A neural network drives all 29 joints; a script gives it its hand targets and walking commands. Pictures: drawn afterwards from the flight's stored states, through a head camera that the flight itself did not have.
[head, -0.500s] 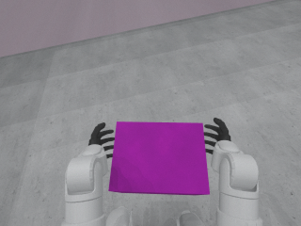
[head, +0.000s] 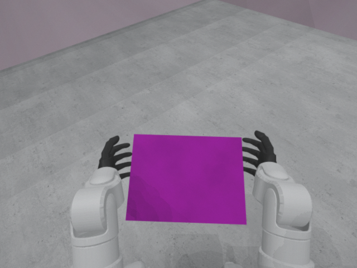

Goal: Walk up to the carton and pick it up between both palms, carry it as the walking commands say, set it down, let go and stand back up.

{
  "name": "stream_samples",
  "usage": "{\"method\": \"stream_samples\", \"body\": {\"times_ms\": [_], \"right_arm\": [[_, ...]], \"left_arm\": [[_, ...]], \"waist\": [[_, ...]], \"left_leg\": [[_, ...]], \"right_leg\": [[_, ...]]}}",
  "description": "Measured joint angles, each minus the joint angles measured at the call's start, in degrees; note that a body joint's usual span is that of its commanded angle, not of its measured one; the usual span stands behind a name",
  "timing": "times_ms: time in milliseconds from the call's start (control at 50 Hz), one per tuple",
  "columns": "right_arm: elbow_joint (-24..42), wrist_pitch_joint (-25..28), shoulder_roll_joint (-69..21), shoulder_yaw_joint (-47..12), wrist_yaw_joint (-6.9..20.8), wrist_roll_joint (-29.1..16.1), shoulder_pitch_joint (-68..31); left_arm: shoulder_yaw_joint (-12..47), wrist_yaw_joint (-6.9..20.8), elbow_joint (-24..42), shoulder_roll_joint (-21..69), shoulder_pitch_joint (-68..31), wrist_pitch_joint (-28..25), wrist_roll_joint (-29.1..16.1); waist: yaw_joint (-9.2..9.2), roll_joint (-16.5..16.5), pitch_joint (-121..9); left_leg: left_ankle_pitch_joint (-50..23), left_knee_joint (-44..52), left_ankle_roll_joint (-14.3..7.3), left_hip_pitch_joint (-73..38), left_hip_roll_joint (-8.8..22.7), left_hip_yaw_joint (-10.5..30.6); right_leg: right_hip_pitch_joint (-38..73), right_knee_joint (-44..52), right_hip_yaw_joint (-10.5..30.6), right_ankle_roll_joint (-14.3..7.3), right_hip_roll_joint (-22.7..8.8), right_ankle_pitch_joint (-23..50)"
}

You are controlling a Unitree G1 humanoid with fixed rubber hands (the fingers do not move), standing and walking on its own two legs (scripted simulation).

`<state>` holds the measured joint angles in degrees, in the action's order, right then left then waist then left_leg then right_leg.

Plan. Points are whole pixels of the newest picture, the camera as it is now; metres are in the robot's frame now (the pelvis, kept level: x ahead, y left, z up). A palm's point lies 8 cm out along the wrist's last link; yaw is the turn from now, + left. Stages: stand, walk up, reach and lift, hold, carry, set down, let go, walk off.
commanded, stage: carry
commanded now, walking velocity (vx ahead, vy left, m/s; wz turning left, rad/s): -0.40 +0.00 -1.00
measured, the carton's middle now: (185, 180) +0.31 +0.02 +0.02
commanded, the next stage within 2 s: none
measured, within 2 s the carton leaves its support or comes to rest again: neither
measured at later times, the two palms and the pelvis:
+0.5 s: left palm out of the picture +0.11 -0.02 +0.13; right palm out of the picture -0.01 -0.30 +0.13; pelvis -0.21 -0.05 +0.02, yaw -29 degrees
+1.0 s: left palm out of the picture -0.12 -0.13 +0.12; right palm out of the picture -0.36 -0.32 +0.13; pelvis -0.41 +0.01 +0.03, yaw -55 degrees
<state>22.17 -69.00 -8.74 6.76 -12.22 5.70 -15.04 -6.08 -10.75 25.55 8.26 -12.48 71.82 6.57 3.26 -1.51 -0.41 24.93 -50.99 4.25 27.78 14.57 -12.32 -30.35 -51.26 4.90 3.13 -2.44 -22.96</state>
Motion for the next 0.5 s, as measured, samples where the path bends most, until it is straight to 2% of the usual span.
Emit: {"method": "stream_samples", "body": {"times_ms": [40, 80, 120, 180, 240, 280, 300, 320, 340, 360, 400, 420, 460, 500], "right_arm": [[-1.5, -0.3, 0.0, 0.0, -1.2, 0.0, 0.2], [-2.9, -0.7, 0.0, 0.0, -2.3, 0.0, 0.2], [-3.5, -0.7, 0.0, 0.0, -2.7, 0.0, 0.2], [-2.2, -0.7, 0.0, 0.0, -2.4, -0.1, 0.1], [0.3, 0.0, 0.0, 0.0, -1.6, -0.5, 0.1], [1.4, 0.8, 0.0, -0.1, -0.7, -0.8, 0.1], [1.3, 1.1, 0.0, -0.1, -0.4, -0.8, 0.1], [1.3, 1.1, 0.0, -0.1, -0.3, -0.8, 0.2], [1.3, 1.1, 0.0, -0.1, -0.2, -0.8, 0.3], [1.3, 1.1, 0.0, -0.1, -0.2, -0.8, 0.4], [2.0, 1.1, 0.0, -0.1, 0.1, -0.8, 0.4], [2.4, 1.1, 0.0, -0.1, 0.4, -0.8, 0.4], [2.8, 1.2, 0.0, -0.1, 0.8, -0.8, 0.4], [2.7, 1.1, 0.0, -0.1, 0.9, -0.8, 0.4]], "left_arm": [[0.0, 0.0, -2.8, 0.0, 0.0, 0.0, 0.0], [0.0, 0.1, -5.1, 0.0, 0.0, 0.0, 0.0], [0.0, 0.0, -6.0, 0.0, 0.0, 0.0, 0.0], [0.0, 0.3, -4.9, 0.0, 0.0, -0.2, 0.0], [0.2, 0.4, -2.3, 0.0, 0.0, -0.9, 0.0], [0.2, 0.1, -0.1, 0.0, 0.0, -1.2, 0.0], [0.1, -0.1, 0.4, 0.0, 0.0, -1.5, 0.0], [0.2, -0.2, 0.4, 0.0, 0.1, -1.5, 0.0], [0.4, -0.2, 0.5, -0.1, 0.4, -1.5, 0.0], [0.5, -0.2, 0.6, -0.1, 0.5, -1.3, 0.0], [0.7, -0.4, 1.7, -0.1, 0.5, -1.0, 0.0], [0.8, -0.5, 2.3, -0.1, 0.5, -0.9, 0.0], [0.8, -0.5, 3.3, -0.1, 0.5, -0.7, 0.0], [0.8, -0.5, 3.7, -0.2, 0.5, -0.3, 0.0]], "waist": [[-2.23, -0.5, 1.5], [-3.56, -0.1, 3.4], [-5.16, 0.4, 4.8], [-7.49, 1.5, 5.3], [-7.97, 3.6, 5.2], [-7.64, 6.2, 5.3], [-6.93, 8.5, 6.0], [-6.49, 8.8, 6.7], [-6.13, 8.3, 6.9], [-5.49, 7.6, 6.8], [-3.32, 6.5, 6.4], [-2.13, 6.1, 5.7], [-0.13, 4.8, 4.4], [1.06, 2.7, 3.0]], "left_leg": [[7.4, -8.1, 0.0, 3.7, -3.8, 4.7], [7.3, -14.9, 0.0, 5.7, -7.2, 7.3], [4.6, -17.0, 0.0, 5.9, -9.5, 8.6], [2.9, -14.5, 0.0, 4.4, -11.7, 9.3], [2.9, -1.1, 0.0, -2.1, -14.5, 9.1], [1.8, 11.1, -0.8, -7.4, -15.3, 7.2], [-0.4, 12.4, -2.1, -7.8, -15.0, 6.0], [-2.3, 12.4, -3.0, -7.9, -13.7, 5.6], [-3.7, 12.5, -3.4, -7.9, -12.2, 5.5], [-4.5, 12.5, -3.4, -8.1, -10.6, 5.2], [-5.2, 12.5, -3.2, -8.8, -8.0, 3.3], [-5.4, 12.4, -2.8, -8.8, -7.0, 2.0], [-5.4, 11.5, -1.8, -8.5, -4.8, -0.4], [-4.6, 8.5, -0.7, -7.4, -2.1, -2.0]], "right_leg": [[-2.1, -0.8, 1.0, -1.3, 0.9, 2.2], [-3.3, 1.3, 3.1, -1.7, 2.3, 6.3], [-4.0, 4.7, 4.7, -1.9, 4.2, 10.3], [-5.4, 10.9, 5.9, -2.3, 6.9, 16.8], [-6.0, 18.9, 7.7, -2.4, 9.7, 24.4], [-6.0, 24.1, 9.0, -1.2, 11.2, 28.3], [-6.4, 23.4, 9.2, 0.1, 11.5, 22.5], [-7.8, 17.8, 7.6, 1.4, 12.5, 13.1], [-9.9, 8.9, 4.5, 2.1, 12.6, 6.8], [-11.7, -0.4, 1.9, 2.4, 12.3, 4.0], [-12.6, -13.9, -0.5, 2.5, 10.0, 3.5], [-11.9, -16.3, -0.6, 2.5, 8.2, 3.7], [-8.3, -13.8, -0.5, 2.5, 4.2, 3.6], [-2.8, -5.8, -0.5, 2.4, 1.2, 3.2]]}}
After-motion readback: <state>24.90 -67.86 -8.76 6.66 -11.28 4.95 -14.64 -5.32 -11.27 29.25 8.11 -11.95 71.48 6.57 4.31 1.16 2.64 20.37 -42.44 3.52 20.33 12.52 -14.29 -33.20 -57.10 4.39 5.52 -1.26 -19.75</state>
